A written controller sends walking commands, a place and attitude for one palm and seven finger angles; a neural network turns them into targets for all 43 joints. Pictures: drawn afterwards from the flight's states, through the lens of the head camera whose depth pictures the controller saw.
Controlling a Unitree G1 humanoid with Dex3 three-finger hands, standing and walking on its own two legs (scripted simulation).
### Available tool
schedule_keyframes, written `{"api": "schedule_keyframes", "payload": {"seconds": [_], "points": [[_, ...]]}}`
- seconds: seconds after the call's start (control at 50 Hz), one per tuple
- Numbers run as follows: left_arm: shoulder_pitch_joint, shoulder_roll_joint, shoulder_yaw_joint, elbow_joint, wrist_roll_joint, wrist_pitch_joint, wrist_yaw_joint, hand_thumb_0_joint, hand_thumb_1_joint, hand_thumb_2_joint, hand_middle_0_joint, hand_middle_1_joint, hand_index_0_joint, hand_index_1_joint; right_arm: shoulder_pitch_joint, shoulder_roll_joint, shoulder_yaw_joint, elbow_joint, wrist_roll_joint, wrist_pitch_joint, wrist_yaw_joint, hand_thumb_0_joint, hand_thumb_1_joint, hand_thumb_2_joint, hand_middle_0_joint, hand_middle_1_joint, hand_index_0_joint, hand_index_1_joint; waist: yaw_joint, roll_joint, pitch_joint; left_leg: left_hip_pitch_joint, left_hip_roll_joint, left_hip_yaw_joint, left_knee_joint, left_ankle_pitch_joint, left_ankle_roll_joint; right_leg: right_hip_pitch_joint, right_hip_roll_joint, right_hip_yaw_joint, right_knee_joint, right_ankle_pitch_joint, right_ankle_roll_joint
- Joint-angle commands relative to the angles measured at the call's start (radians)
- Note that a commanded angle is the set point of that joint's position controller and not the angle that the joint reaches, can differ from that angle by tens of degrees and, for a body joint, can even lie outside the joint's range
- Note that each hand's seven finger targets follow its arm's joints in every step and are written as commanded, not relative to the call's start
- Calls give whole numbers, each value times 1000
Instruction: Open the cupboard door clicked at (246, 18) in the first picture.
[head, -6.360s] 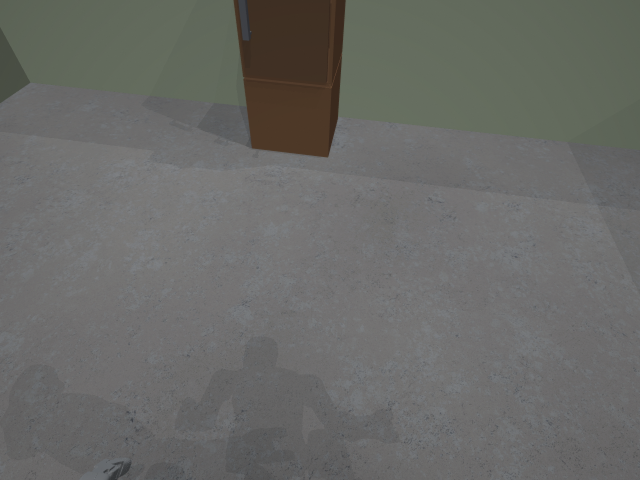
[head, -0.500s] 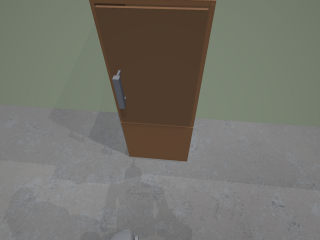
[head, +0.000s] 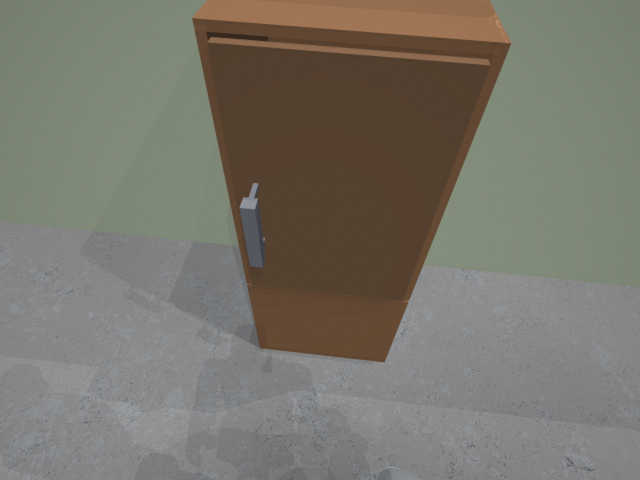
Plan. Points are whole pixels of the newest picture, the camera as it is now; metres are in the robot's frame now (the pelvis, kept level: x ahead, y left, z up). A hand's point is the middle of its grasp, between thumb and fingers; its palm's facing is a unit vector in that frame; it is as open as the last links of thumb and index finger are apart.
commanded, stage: come to a stop and stand still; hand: left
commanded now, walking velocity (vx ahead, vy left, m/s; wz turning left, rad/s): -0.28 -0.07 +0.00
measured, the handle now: (256, 226) +0.56 +0.16 -0.09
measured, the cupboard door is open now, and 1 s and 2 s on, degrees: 0 0 0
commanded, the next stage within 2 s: none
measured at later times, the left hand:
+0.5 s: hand out of the picture +0.07 +0.20 -0.18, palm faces +0.06 -0.97 -0.22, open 7.3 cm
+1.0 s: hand out of the picture +0.01 +0.19 -0.18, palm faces -0.03 -0.98 -0.21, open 7.4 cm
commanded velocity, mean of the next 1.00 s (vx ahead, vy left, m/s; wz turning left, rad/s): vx -0.03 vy -0.02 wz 0.00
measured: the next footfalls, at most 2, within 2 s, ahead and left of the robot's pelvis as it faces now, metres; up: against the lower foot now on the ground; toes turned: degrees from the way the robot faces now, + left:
right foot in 0.12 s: +0.12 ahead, -0.13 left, +0.00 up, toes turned -6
left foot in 0.52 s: +0.00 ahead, +0.14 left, +0.00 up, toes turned +3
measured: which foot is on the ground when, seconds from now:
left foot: down 0.00-0.16, up 0.18-0.50, down 0.52-1.00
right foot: up 0.00-0.10, down 0.12-0.52, up 0.54-0.94, down 0.96-1.00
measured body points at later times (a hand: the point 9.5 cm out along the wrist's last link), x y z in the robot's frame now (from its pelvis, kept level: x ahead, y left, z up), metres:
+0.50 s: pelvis -0.01 +0.01 -0.01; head +0.03 +0.01 +0.44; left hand +0.07 +0.25 -0.16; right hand +0.06 -0.24 -0.16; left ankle -0.04 +0.13 -0.73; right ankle +0.08 -0.12 -0.74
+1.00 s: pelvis -0.01 +0.01 -0.01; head +0.02 +0.00 +0.44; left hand +0.01 +0.24 -0.17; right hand -0.04 -0.22 -0.17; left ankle -0.04 +0.13 -0.74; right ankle -0.04 -0.11 -0.74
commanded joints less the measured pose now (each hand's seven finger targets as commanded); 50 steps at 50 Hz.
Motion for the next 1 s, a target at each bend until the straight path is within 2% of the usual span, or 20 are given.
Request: {"api": "schedule_keyframes", "payload": {"seconds": [0.0, 0.06, 0.08, 0.12, 0.16, 0.22, 0.28, 0.4, 0.46, 0.48, 0.5, 0.52, 0.56, 0.64, 0.82, 0.88, 0.9, 0.92, 0.94, 0.98], "points": [[59, -5, -20, -23, -11, 1, 14, 0, 900, 900, -200, -300, -200, -300, 30, -109, -8, -18, -2, 5, -12, 0, -900, -900, 200, 300, 200, 300, 6, 127, -14, -29, 280, -153, -71, 561, 98, 151, 12, 7, -246, 21, 5], [89, 42, -13, -12, -8, 0, 22, 0, 900, 900, -200, -300, -200, -300, 30, -106, -13, 4, 7, 26, -15, 0, -900, -900, 200, 300, 200, 300, 28, 110, -17, -44, 237, -137, 29, 461, 31, 271, 19, -4, -471, 203, 6], [108, 84, -9, -12, -6, -8, 26, 0, 900, 900, -200, -300, -200, -300, 45, -84, -14, 7, 12, 30, -14, 0, -900, -900, 200, 300, 200, 300, 31, 50, -45, -65, 187, -120, 90, 329, -11, 330, -27, 66, -526, 436, -5], [77, 171, -1, -26, -6, -14, 33, 0, 900, 900, -200, -300, -200, -300, 104, -46, -16, 6, 24, 51, -5, 0, -900, -900, 200, 300, 200, 300, -10, -83, -48, -167, 81, -95, 178, -71, -69, 371, -230, 217, -471, 911, -128], [77, 179, 9, -25, -9, -14, 41, 0, 900, 900, -200, -300, -200, -300, 97, -36, -23, 12, 22, 81, -11, 0, -900, -900, 200, 300, 200, 300, 7, -191, -122, -175, 50, -115, 413, -345, -85, 399, -278, 247, -523, 1022, -227], [22, 163, 21, -56, -7, -2, 53, 0, 900, 900, -200, -300, -200, -300, 49, -53, -31, -9, 22, 93, -13, 0, -900, -900, 200, 300, 200, 300, 22, -118, -136, -264, 36, -204, 655, -361, -86, 415, -280, 229, -529, 968, -257], [-30, 170, 30, -90, -3, 6, 51, 0, 900, 900, -200, -300, -200, -300, 23, -53, -39, -23, 17, 110, -4, 0, -900, -900, 200, 300, 200, 300, 12, -66, -135, -271, 30, -216, 693, -299, -103, 358, -245, 183, -555, 782, -221], [-52, 191, 41, -110, 9, 13, 41, 0, 900, 900, -200, -300, -200, -300, 20, -57, -33, -59, 13, 94, 13, 0, -900, -900, 200, 300, 200, 300, 17, -157, -141, -183, 27, -177, 401, -245, -98, 311, -202, 208, -622, 308, -192], [-87, 172, 32, -108, -1, 23, 35, 0, 900, 900, -200, -300, -200, -300, 129, -49, -22, -23, 13, 73, 13, 0, -900, -900, 200, 300, 200, 300, -37, -145, -139, 43, 11, -141, 69, -51, -82, 167, -120, 161, -586, -24, -100], [-79, 130, 19, -110, -12, 27, 30, 0, 900, 900, -200, -300, -200, -300, 142, -85, -25, -15, 8, 64, 10, 0, -900, -900, 200, 300, 200, 300, -41, -12, -123, 92, 63, -211, -28, -75, -72, 91, -59, 119, -509, -126, -53], [-61, 68, 5, -119, -24, 33, 23, 0, 900, 900, -200, -300, -200, -300, 108, -152, -36, -35, -4, 55, 7, 0, -900, -900, 200, 300, 200, 300, -34, 248, -60, -11, 243, -467, -187, -248, -20, 19, 38, 49, -364, -160, 1], [-87, 57, 1, -122, -17, 35, 21, 0, 900, 900, -200, -300, -200, -300, 25, -184, -36, -75, -7, 60, 0, 0, -900, -900, 200, 300, 200, 300, -28, 308, 30, -191, 336, -560, -286, -369, 31, 51, 62, 46, -271, -150, 8], [-80, 84, 12, -88, -3, 43, 12, 0, 900, 900, -200, -300, -200, -300, -69, -166, -22, -90, -14, 52, -9, 0, -900, -900, 200, 300, 200, 300, -1, 280, 98, -273, 294, -515, -317, -370, 40, 80, 54, 116, -132, -89, 5], [16, 81, 8, -31, -5, 27, -6, 0, 900, 900, -200, -300, -200, -300, -5, -142, -15, -65, -2, 36, -24, 0, -900, -900, 200, 300, 200, 300, 1, 143, 61, -27, 242, -377, -236, -82, 35, -38, 68, 112, -33, -8, 23], [-17, 53, -10, -38, -20, 28, 1, 0, 900, 900, -200, -300, -200, -300, 109, -164, -32, 7, -4, 46, -39, 0, -900, -900, 200, 300, 200, 300, -54, 203, -42, 149, 294, -340, -45, 593, 100, 91, 59, 54, -281, -144, 22], [48, 43, -12, -4, -22, 17, 4, 0, 900, 900, -200, -300, -200, -300, 88, -158, -34, 22, 3, 49, -33, 0, -900, -900, 200, 300, 200, 300, -24, 209, -77, 95, 238, -307, -2, 514, 58, 235, 76, 16, -475, 27, 8], [147, 79, -23, 57, -3, -13, 47, 0, 900, 900, -200, -300, -200, -300, 5, -191, -29, -16, 20, 34, -18, 0, -900, -900, 200, 300, 200, 300, 26, 153, -77, -9, 215, -239, 206, 552, -3, 277, 13, 101, -529, 201, -27], [186, 130, -8, 45, -5, -31, 41, 0, 900, 900, -200, -300, -200, -300, -25, -126, -10, -71, 19, 27, -4, 0, -900, -900, 200, 300, 200, 300, 40, 53, -77, -117, 122, -180, 254, 309, -40, 376, -28, 111, -581, 466, -44], [158, 137, -11, 21, -3, -31, 35, 0, 900, 900, -200, -300, -200, -300, 27, -51, 4, -75, 12, 26, -7, 0, -900, -900, 200, 300, 200, 300, -3, -92, -100, -174, 59, -153, 248, -21, -60, 387, -116, 181, -549, 598, -86], [91, 115, -30, -1, -1, -31, 35, 0, 900, 900, -200, -300, -200, -300, 72, -35, 4, -48, 5, 29, -5, 0, -900, -900, 200, 300, 200, 300, -22, -99, -119, -134, 24, -151, 177, -78, -66, 392, -97, 136, -493, 597, -112]]}}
